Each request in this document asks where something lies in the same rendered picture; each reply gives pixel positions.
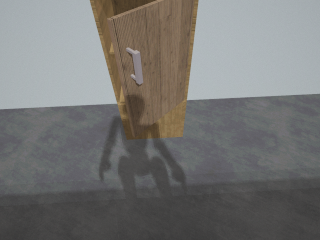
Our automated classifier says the cupboard door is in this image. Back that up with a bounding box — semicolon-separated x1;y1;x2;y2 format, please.
107;0;195;138

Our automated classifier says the handle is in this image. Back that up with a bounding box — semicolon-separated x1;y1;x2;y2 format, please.
126;47;143;85

